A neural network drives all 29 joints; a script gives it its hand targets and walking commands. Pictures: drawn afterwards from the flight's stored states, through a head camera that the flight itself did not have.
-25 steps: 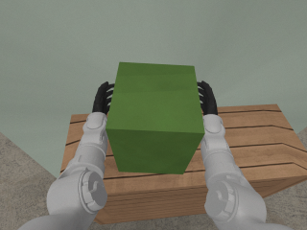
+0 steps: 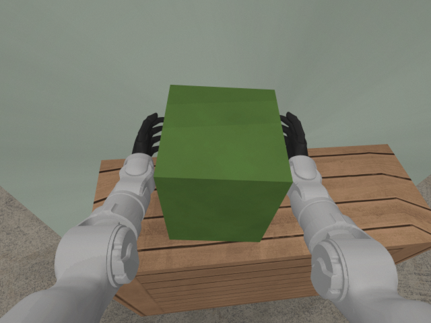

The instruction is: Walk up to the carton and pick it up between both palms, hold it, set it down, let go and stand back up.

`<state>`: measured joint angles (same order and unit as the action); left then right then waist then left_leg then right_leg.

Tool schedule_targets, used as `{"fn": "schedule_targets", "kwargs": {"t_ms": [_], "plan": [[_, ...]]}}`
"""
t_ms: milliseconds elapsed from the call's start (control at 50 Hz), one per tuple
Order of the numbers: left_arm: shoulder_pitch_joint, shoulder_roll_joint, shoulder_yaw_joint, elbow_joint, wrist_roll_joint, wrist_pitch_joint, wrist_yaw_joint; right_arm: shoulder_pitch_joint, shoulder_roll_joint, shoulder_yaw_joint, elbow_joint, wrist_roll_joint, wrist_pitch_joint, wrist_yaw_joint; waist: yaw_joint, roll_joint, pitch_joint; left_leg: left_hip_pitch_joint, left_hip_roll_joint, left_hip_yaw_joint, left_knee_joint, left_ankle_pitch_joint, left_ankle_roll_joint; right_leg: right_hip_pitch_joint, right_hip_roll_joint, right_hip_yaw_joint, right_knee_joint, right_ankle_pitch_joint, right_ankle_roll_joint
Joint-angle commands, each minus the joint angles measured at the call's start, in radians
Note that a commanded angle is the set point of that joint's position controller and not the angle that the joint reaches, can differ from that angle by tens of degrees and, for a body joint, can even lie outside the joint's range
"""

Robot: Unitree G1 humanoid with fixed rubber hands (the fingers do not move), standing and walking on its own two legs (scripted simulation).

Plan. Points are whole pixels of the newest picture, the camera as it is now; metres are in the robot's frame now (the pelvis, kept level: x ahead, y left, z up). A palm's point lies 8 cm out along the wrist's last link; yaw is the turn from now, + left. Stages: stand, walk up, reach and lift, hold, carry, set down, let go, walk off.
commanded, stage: set down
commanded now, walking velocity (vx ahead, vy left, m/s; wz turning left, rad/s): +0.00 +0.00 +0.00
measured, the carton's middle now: (218, 169) +0.41 +0.02 +0.03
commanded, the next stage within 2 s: none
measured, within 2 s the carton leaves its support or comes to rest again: neither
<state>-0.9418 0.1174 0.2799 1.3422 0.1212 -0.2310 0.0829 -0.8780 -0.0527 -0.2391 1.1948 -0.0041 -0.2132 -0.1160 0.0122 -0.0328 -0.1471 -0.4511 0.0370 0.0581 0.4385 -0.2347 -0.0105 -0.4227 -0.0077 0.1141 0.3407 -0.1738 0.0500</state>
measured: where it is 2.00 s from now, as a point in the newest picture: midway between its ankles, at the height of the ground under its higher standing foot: outside the picture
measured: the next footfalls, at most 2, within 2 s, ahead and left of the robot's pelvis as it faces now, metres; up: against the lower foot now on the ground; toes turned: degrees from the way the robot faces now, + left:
none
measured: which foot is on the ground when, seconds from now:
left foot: down 0.00-1.00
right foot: down 0.00-1.00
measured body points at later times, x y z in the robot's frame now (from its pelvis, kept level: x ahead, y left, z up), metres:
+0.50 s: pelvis -0.02 +0.00 +0.00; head +0.02 +0.02 +0.45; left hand +0.45 +0.17 +0.12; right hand +0.46 -0.15 +0.15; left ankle -0.03 +0.11 -0.74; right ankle -0.02 -0.16 -0.74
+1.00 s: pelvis -0.04 +0.00 +0.00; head -0.03 +0.02 +0.45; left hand +0.42 +0.18 +0.18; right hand +0.42 -0.15 +0.18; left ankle -0.03 +0.11 -0.74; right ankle -0.02 -0.16 -0.74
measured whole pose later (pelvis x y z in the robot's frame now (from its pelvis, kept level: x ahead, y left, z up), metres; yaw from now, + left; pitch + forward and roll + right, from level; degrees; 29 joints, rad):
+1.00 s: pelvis -0.04 +0.00 +0.00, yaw +0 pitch +7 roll -2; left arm -1.14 0.22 0.08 1.21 -0.11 0.21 0.10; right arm -1.09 -0.23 0.02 1.22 0.38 0.12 -0.12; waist 0.01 -0.01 -0.14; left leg -0.39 0.06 0.06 0.49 -0.23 -0.01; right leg -0.34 0.01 0.11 0.34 -0.13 0.05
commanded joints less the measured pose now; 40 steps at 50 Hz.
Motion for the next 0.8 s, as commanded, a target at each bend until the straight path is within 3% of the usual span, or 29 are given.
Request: {"fn": "schedule_targets", "kwargs": {"t_ms": [0,160,300,420,620,780], "plan": [[-0.507,0.2,-0.172,-0.028,-0.216,-0.054,0.027,-0.509,-0.226,0.14,0.014,0.118,-0.032,0.016,-0.001,0.096,-0.605,0.273,-0.032,0.015,0.138,0.664,-0.086,0.072,0.07,-0.173,0.075,0.338,-0.046],[-0.576,0.215,-0.249,-0.127,-0.296,0.028,0.041,-0.565,-0.352,0.219,0.021,0.26,0.021,0.04,0.008,0.13,-0.659,0.392,-0.006,-0.013,0.171,0.778,-0.112,-0.035,0.094,-0.185,0.065,0.306,-0.063],[-0.611,0.229,-0.266,-0.194,-0.314,0.135,0.036,-0.607,-0.395,0.268,0.019,0.337,0.095,0.055,0.016,0.126,-0.603,0.414,-0.001,-0.019,0.153,0.763,-0.109,-0.015,0.103,-0.179,0.046,0.288,-0.07],[-0.67,0.268,-0.259,-0.256,-0.327,0.217,0.033,-0.677,-0.411,0.28,-0.048,0.37,0.165,0.05,0.021,0.092,-0.621,0.395,-0.011,-0.009,0.124,0.681,-0.093,0.063,0.102,-0.166,0.04,0.313,-0.062],[-0.755,0.321,-0.26,-0.257,-0.352,0.319,0.033,-0.771,-0.414,0.265,-0.139,0.381,0.265,0.018,0.015,0.064,-0.613,0.326,-0.028,0.006,0.081,0.517,-0.075,0.165,0.093,-0.157,0.042,0.35,-0.051],[-0.665,0.307,-0.26,-0.277,-0.34,0.402,0.014,-0.693,-0.424,0.281,-0.151,0.4,0.313,-0.007,-0.005,0.069,-0.505,0.349,-0.028,0.004,0.049,0.502,-0.082,0.246,0.095,-0.157,0.022,0.367,-0.053]]}}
